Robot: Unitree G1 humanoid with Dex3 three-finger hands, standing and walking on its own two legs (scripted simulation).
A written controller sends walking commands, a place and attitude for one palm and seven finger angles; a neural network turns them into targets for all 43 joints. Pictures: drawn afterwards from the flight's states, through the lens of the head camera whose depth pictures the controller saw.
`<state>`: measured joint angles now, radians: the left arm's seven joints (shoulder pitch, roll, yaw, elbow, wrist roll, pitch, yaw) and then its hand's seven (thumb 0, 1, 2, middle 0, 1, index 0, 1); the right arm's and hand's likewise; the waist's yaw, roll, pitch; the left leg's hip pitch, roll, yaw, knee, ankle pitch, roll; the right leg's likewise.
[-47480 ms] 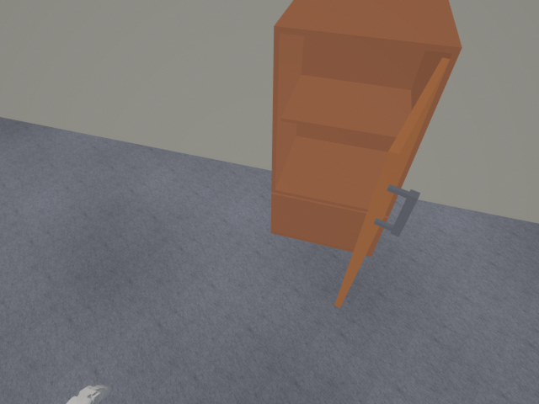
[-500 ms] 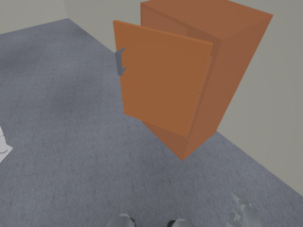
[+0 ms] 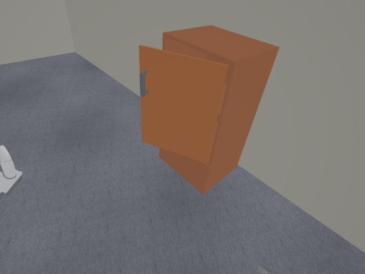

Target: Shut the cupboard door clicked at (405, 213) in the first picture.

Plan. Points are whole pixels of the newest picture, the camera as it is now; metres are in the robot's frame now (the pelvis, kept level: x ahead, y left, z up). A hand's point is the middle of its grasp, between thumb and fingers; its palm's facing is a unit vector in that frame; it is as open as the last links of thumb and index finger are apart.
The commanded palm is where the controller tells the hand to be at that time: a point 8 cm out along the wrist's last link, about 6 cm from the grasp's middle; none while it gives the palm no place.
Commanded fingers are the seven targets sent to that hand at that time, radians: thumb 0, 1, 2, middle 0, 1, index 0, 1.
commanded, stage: stop stepping back and stand still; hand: left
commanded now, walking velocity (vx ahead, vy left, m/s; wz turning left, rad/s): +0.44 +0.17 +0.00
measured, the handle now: (144, 83) +1.01 +0.18 -0.03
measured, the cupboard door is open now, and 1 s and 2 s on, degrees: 25 25 25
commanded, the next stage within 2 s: let the arm hang, fingers relaxed in 1.88 s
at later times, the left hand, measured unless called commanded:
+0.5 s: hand (8, 238) +0.13 +0.25 +0.17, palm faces +0.36 -0.83 -0.43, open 7.4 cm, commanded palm +0.07 +0.30 +0.18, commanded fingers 0.00 0.90 0.90 -0.20 -0.30 -0.20 -0.30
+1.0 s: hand (41, 195) +0.19 +0.23 +0.18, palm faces +0.40 -0.81 -0.44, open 7.4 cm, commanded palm +0.13 +0.28 +0.18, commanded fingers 0.00 0.90 0.90 -0.20 -0.30 -0.20 -0.30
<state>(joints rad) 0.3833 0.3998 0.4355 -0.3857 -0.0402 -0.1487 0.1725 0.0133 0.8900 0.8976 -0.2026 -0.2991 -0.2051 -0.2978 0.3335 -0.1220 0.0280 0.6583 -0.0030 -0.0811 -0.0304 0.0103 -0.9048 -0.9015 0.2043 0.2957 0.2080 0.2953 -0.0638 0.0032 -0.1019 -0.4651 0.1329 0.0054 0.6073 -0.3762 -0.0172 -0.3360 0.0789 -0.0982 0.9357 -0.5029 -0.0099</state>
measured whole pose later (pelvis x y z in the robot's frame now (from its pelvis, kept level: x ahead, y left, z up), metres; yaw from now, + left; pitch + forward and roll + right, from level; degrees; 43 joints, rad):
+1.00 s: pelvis -0.03 -0.01 +0.00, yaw -3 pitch +0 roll +0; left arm 0.52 0.43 0.44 -0.54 -0.03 -0.23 0.18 0.02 0.88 0.90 -0.21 -0.30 -0.22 -0.30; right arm 0.19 -0.21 -0.02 0.62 0.00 -0.10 -0.09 0.01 -0.91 -0.90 0.20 0.29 0.20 0.29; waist 0.00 -0.06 0.02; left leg -0.31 0.05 0.09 0.57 -0.26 0.00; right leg -0.20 0.00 -0.08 0.58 -0.37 -0.04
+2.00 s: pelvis -0.04 +0.03 +0.01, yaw -3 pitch +2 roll -2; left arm 0.53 0.42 0.39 -0.42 -0.04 -0.20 0.15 0.01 0.89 0.90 -0.21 -0.30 -0.21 -0.30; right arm 0.21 -0.20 0.02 0.64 0.01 -0.12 -0.07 0.01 -0.91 -0.90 0.20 0.30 0.21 0.30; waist 0.00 0.01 -0.02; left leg -0.33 0.02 0.10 0.49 -0.20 0.05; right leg -0.19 -0.01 -0.07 0.42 -0.26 0.01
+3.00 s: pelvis -0.04 +0.01 +0.01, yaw -4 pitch -1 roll +0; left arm 0.22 0.21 0.01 1.11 0.02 -0.01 0.01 0.00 0.90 0.90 -0.20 -0.30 -0.20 -0.30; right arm 0.22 -0.22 -0.01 1.12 -0.01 0.00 -0.02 0.00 -0.91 -0.90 0.20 0.29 0.20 0.29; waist -0.01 0.01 0.02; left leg -0.21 0.02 0.11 0.38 -0.14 0.03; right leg -0.11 -0.01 -0.06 0.37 -0.24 0.00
